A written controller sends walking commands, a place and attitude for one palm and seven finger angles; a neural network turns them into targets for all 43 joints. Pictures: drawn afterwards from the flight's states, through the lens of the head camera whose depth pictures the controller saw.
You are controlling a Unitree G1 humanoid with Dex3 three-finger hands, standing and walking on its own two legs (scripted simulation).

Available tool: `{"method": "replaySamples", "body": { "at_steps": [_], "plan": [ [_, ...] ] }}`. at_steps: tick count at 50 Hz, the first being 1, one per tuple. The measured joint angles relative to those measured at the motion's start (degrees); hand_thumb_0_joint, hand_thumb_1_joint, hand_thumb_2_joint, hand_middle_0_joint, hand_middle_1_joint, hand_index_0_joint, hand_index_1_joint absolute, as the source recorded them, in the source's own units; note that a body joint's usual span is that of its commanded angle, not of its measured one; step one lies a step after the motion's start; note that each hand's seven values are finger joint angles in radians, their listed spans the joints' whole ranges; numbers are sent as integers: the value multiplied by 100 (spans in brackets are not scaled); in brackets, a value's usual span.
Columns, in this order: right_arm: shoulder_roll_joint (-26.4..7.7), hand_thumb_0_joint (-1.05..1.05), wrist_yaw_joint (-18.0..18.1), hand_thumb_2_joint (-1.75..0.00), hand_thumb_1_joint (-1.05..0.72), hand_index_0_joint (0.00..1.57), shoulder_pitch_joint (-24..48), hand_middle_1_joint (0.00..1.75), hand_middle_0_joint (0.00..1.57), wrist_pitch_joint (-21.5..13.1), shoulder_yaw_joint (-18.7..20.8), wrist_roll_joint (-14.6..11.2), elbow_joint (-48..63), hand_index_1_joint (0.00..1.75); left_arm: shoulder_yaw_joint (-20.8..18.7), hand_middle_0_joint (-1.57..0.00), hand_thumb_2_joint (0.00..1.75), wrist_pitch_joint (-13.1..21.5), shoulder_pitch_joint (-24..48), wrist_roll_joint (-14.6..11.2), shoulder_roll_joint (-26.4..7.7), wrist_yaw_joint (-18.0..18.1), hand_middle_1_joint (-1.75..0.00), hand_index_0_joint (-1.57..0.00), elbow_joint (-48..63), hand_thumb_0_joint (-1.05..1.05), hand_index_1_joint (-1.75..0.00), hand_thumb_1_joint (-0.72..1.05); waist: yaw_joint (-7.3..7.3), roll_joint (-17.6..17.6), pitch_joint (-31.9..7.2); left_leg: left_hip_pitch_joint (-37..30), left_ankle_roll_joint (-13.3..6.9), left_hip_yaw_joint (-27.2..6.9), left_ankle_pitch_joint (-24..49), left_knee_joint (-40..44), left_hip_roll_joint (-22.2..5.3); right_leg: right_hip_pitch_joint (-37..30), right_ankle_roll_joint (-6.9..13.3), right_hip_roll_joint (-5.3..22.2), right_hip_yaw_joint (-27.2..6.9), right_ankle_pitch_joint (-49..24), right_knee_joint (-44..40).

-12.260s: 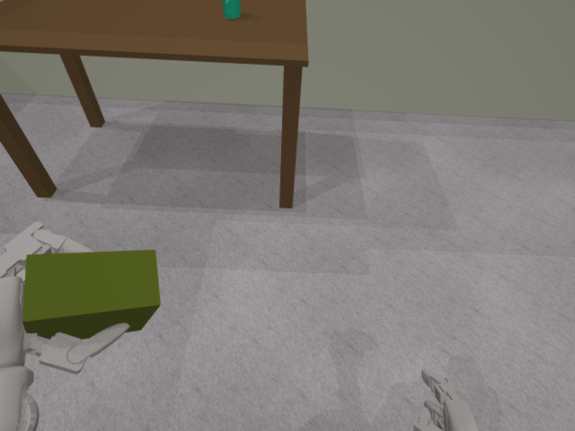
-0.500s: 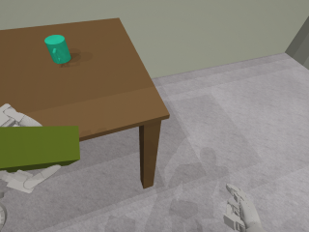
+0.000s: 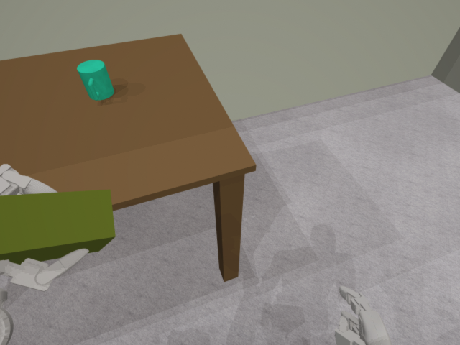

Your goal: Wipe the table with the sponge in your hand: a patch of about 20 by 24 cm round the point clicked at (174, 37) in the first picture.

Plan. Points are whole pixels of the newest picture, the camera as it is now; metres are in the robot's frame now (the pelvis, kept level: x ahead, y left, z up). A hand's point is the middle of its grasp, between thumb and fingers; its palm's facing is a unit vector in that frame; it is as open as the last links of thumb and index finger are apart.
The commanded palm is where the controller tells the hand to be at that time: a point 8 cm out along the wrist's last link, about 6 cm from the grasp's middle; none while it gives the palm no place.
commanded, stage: shuffle to correct the standing spot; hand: left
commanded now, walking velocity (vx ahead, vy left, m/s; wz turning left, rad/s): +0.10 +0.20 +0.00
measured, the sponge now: (73, 227) +0.23 +0.22 +0.16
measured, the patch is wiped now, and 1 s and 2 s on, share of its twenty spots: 0.00 0.00 0.00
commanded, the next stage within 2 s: come to a stop and stand still in 1.30 s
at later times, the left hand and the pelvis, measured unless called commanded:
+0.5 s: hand (0, 229) +0.21 +0.29 +0.18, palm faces +0.38 -0.81 -0.45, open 10.1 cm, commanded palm +0.15 +0.34 +0.20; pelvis +0.00 +0.06 +0.01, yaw +0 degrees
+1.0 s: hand out of the picture +0.21 +0.39 +0.19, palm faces +0.43 -0.78 -0.47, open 10.1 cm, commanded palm +0.16 +0.42 +0.20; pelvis +0.01 +0.14 +0.02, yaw +1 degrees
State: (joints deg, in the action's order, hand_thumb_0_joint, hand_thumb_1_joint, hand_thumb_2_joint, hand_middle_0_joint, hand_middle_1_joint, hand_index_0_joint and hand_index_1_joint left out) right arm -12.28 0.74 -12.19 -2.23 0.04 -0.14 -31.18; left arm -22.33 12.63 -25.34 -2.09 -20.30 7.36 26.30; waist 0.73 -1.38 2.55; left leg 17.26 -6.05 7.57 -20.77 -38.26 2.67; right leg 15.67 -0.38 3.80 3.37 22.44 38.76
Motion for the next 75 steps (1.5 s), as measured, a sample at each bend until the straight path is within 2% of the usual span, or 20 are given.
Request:
{"method": "replaySamples", "body": {
  "at_steps": [2, 6, 10, 12, 15, 19, 24, 30, 35, 39, 42, 46, 48, 54, 59, 62, 64, 69, 72, 75],
  "plan": [
    [-49, 2, -16, -90, -90, 20, -48, 30, 20, 1, 5, 8, -16, 30, 127, -72, 101, -2, 62, 30, 59, 14, -137, -74, -49, -1, -135, -50, -32, -138, -60, 139, 178, -167, -29, -244, -68, -79, -121, -65, 132, -111, -186],
    [-97, 2, -87, -90, -90, 20, 28, 30, 20, 102, 24, 40, -192, 30, 237, -72, 101, 89, 92, 58, 109, 43, -137, -74, 70, -1, -135, -50, 57, 128, -77, 722, 490, -641, -629, -1786, -111, -33, -163, 61, 17, -216, -267],
    [-192, 2, -32, -90, -90, 20, 50, 30, 20, 88, 113, 2, -129, 30, 186, -72, 101, 121, -7, 96, 53, 43, -137, -74, 349, -1, -135, -50, -38, 304, 15, 246, 579, -822, 189, -175, -483, 65, -339, 291, -117, -109, -6],
    [-188, 2, 47, -90, -90, 20, 100, 30, 20, -5, 236, -38, -74, 30, 87, -72, 101, 126, 21, 69, -89, 18, -137, -74, 423, -1, -135, -50, -54, 333, 134, 204, 753, -748, 185, -145, -410, 259, -302, 384, -260, 130, 476],
    [17, 2, 77, -90, -91, 20, 126, 30, 20, -183, 251, -53, -65, 30, -130, -72, 101, 104, 18, -1, -326, -18, -137, -74, 264, -1, -135, -50, -61, 362, 223, 221, 725, -618, 65, -278, -363, 550, -158, 146, -320, 733, 1310],
    [75, 1, -39, -90, -91, 20, -22, 29, 20, -343, 80, -64, -73, 30, -111, -72, 101, 28, -1, 19, -280, -20, -137, -74, 169, -1, -135, -50, -141, 115, 218, 328, 667, -670, 48, -476, -379, 183, 118, -140, 85, -183, 306],
    [-33, 2, -117, -90, -90, 20, -59, 30, 20, -146, 17, -19, -431, 30, 160, -72, 101, 101, -224, 13, 2, -52, -137, -74, 271, -1, -136, -50, -100, 24, 184, 973, 731, -687, -368, -2276, -270, -40, 7, 33, 88, -112, -68],
    [-69, 2, 7, -90, -90, 20, -139, 30, 20, -152, 86, -9, -349, 30, -19, -72, 101, 116, -258, 70, -134, 29, -137, -74, 312, -1, -136, -50, -36, 270, 174, 198, 643, -495, 397, 157, -547, 11, -298, 376, -96, -112, -13],
    [131, 2, 79, -90, -91, 20, 107, 30, 20, -332, 210, -39, -310, 30, -157, -72, 101, -3, 186, 43, -283, 33, -137, -74, 138, -1, -136, -50, -21, 382, 314, 319, 685, -384, 383, -81, -403, 703, -137, 190, -285, 864, 1795],
    [237, 2, -6, -90, -91, 20, 109, 30, 20, -455, 24, -63, -213, 30, -65, -72, 101, -149, 30, 15, -199, 40, -137, -74, 293, -1, -136, -49, -55, 289, 194, 349, 666, -358, 409, -47, -368, 372, -67, -96, 177, 311, 716],
    [134, 1, -43, -90, -90, 20, 116, 30, 20, -406, -38, -30, -265, 30, 134, -72, 101, -105, -58, 45, -84, -5, -137, -74, 383, -1, -136, -49, -94, 14, 141, 642, 677, -514, -106, -884, -340, 167, 269, -169, 355, 68, 291],
    [31, 1, -75, -90, -90, 20, 124, 30, 20, -195, -57, -6, -491, 30, 169, -72, 101, 24, -171, 18, -27, -28, -137, -74, 248, -1, -136, -50, -20, 72, 74, 1125, 767, -575, -166, -2398, -261, -70, 225, -11, 265, -153, -190],
    [14, 2, -44, -90, -90, 20, 92, 30, 20, -129, -48, -1, -505, 30, 80, -72, 101, 82, -212, 43, -77, -2, -137, -74, 106, -1, -136, -50, 2, 182, 57, 1086, 739, -524, -56, -2058, -385, -147, 144, 99, 197, -281, -413],
    [-220, 2, 86, -90, -90, 20, -70, 30, 20, -235, 134, -10, -261, 30, 64, -72, 101, -65, -116, 41, -22, 85, -137, -74, 212, -1, -136, -49, 28, 215, 106, 40, 566, -382, 763, 629, -612, -58, -172, 325, 111, -73, -62],
    [88, 2, 135, -90, -91, 20, 147, 30, 20, -333, 224, -34, -286, 30, 16, -72, 101, -164, 171, 71, -209, 46, -137, -74, 207, -1, -136, -49, 6, 474, 219, 208, 734, -258, 505, 167, -456, 604, -46, 149, -208, 758, 1561],
    [223, 2, 80, -90, -91, 20, 96, 29, 20, -443, 77, -54, -230, 30, 18, -72, 101, -218, 45, 55, -227, 48, -137, -74, 345, -1, -136, -49, -56, 389, 135, 217, 734, -277, 489, 158, -461, 393, -8, -76, 91, 439, 835],
    [206, 1, 63, -90, -90, 20, 49, 30, 20, -460, -26, -56, -216, 30, 45, -72, 101, -167, -63, 62, -204, 45, -137, -74, 429, -1, -136, -49, -96, 195, 82, 289, 697, -346, 345, -56, -515, 147, 223, -209, 222, -56, 222],
    [93, 1, -19, -90, -90, 20, -36, 30, 20, -234, -71, -36, -507, 30, 156, -72, 101, -11, -149, 23, -64, 10, -137, -74, 285, -1, -136, -49, 0, 62, -53, 794, 713, -503, -303, -1698, -327, -137, 279, -114, 175, -65, -166],
    [50, 2, 2, -90, -90, 20, -69, 30, 20, -135, -79, -10, -544, 30, 68, -72, 101, 66, -138, 54, -73, 38, -137, -74, 60, -1, -136, -49, 40, 184, -36, 671, 652, -401, -35, -1004, -408, -265, 153, 44, 74, -171, -384],
    [-60, 2, 90, -90, -90, 20, -100, 30, 20, -178, -33, -8, -446, 30, 67, -72, 101, -10, -70, 31, -20, 67, -137, -74, 17, -1, -136, -49, 60, 147, 44, 125, 601, -381, 929, 448, -531, -293, 15, 84, 39, -41, -201]
  ]
}}
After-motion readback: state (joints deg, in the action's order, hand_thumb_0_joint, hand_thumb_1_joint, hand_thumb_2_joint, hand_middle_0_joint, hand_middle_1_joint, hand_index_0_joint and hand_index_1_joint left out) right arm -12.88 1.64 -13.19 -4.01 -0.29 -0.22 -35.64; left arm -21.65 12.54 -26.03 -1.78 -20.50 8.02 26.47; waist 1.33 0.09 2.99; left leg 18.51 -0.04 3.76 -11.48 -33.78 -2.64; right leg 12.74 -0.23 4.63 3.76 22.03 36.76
